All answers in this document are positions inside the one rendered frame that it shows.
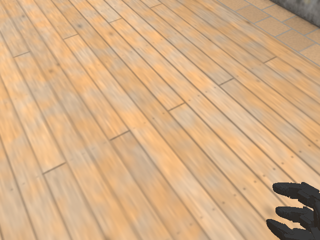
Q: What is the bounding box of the right robot hand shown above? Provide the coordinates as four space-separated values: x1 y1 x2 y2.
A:
266 182 320 240

